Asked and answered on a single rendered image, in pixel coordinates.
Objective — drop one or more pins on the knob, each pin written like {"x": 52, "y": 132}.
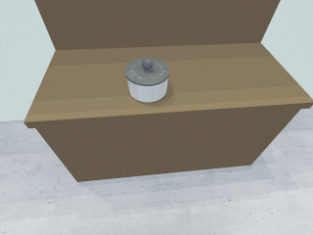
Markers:
{"x": 147, "y": 63}

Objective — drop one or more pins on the pot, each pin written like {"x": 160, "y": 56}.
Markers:
{"x": 147, "y": 94}

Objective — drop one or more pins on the table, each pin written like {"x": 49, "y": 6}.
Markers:
{"x": 227, "y": 97}

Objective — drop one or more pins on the lid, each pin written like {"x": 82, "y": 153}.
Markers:
{"x": 136, "y": 74}

